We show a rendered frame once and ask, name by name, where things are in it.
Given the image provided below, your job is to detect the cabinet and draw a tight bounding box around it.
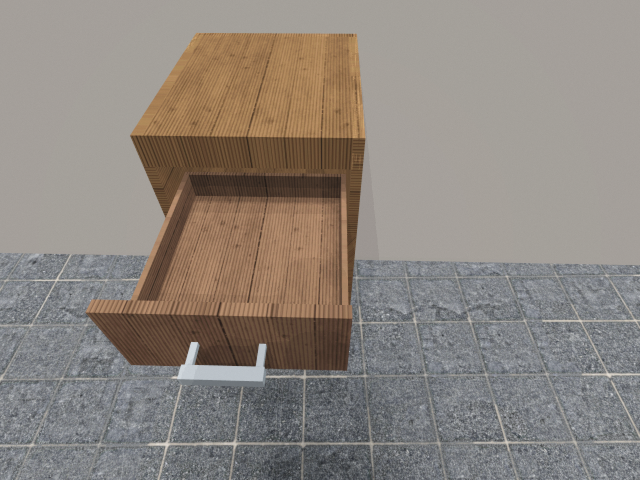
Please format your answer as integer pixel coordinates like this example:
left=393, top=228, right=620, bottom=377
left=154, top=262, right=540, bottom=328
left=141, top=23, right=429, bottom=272
left=130, top=33, right=365, bottom=305

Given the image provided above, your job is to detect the drawer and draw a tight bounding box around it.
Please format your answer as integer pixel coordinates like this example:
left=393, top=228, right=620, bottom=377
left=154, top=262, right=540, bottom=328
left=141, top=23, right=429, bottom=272
left=85, top=172, right=352, bottom=371

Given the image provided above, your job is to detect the handle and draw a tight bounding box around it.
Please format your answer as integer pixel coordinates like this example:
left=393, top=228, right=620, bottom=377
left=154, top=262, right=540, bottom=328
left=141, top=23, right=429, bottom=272
left=177, top=342, right=267, bottom=387

